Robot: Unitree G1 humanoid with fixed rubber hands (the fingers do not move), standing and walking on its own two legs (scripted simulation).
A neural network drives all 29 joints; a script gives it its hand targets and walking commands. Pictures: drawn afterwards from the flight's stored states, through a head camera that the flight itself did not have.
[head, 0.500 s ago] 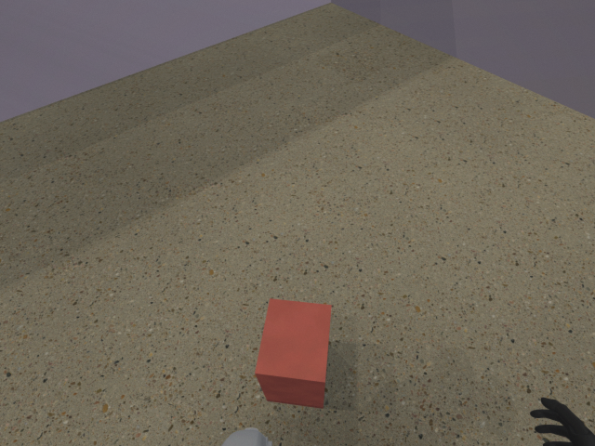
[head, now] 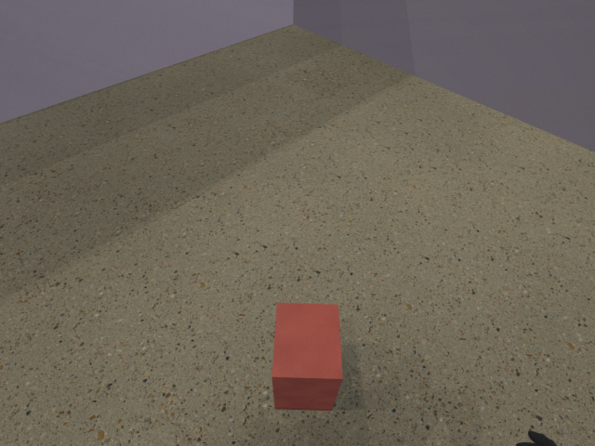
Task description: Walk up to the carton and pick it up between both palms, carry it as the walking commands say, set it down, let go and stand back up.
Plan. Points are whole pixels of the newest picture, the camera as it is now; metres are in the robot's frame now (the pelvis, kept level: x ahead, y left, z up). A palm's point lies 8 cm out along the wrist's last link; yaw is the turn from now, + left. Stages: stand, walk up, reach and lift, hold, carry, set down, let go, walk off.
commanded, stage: walk up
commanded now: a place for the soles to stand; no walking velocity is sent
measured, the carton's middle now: (305, 358) +0.47 -0.03 -0.60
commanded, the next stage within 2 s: reach and lift in 1.40 s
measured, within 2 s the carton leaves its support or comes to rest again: neither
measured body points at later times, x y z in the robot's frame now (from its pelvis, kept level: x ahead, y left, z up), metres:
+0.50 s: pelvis +0.01 -0.01 +0.02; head +0.02 -0.01 +0.47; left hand +0.16 +0.30 -0.08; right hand +0.10 -0.35 -0.08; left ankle +0.02 +0.11 -0.72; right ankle +0.02 -0.10 -0.72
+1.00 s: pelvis +0.03 +0.00 +0.03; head +0.03 +0.01 +0.48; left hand +0.18 +0.30 -0.09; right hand +0.09 -0.33 -0.08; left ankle +0.02 +0.11 -0.72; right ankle +0.02 -0.10 -0.72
